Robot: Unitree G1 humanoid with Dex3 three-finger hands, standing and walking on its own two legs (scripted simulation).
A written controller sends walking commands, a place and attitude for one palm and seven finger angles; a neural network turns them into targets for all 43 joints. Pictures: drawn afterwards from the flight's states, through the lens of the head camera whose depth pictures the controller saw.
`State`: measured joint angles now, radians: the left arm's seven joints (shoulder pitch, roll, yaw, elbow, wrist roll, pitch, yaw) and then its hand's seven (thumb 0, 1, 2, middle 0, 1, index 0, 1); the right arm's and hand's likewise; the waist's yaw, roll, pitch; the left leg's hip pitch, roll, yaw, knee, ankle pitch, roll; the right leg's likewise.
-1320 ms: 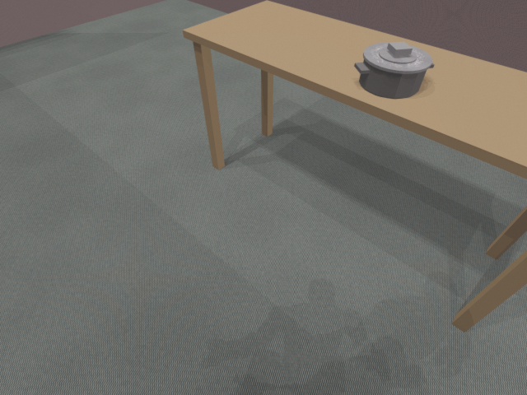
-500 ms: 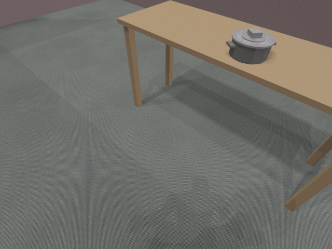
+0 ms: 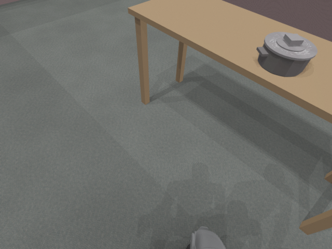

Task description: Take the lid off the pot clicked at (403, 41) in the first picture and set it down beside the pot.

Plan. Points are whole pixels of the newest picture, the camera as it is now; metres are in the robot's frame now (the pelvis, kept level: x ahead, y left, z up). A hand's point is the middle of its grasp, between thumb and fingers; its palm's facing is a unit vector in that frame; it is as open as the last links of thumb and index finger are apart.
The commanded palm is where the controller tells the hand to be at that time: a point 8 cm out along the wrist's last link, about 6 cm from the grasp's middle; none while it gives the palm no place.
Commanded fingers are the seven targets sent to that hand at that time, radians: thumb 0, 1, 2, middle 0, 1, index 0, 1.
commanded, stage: walk to a spot facing it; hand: left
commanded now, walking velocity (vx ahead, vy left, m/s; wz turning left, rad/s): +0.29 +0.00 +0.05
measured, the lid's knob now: (293, 39) +0.82 -0.46 +0.09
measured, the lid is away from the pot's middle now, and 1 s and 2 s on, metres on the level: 0.00 0.00 0.00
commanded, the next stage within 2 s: turn to face it in 0.04 s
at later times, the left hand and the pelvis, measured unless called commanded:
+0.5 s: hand (113, 221) +0.22 +0.16 -0.18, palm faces -0.01 -0.98 -0.21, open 7.3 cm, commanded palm none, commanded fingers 0.00 0.90 0.90 -0.20 -0.30 -0.20 -0.30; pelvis +0.18 -0.03 -0.01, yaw -6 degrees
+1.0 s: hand (134, 165) +0.40 +0.12 -0.17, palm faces -0.38 -0.88 -0.30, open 7.4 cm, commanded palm none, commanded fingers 0.00 0.90 0.90 -0.20 -0.30 -0.20 -0.30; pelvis +0.22 -0.05 -0.02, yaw -25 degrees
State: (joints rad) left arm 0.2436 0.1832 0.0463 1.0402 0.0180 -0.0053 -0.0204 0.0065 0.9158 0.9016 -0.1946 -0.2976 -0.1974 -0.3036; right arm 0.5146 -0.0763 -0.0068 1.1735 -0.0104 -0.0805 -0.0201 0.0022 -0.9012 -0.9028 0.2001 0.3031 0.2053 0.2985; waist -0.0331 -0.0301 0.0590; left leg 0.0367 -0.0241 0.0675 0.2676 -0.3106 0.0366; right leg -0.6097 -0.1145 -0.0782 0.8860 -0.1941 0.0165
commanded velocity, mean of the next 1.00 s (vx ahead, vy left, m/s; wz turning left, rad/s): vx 0.03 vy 0.00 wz -0.51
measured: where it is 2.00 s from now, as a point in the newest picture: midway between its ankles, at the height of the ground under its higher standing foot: (173, 238)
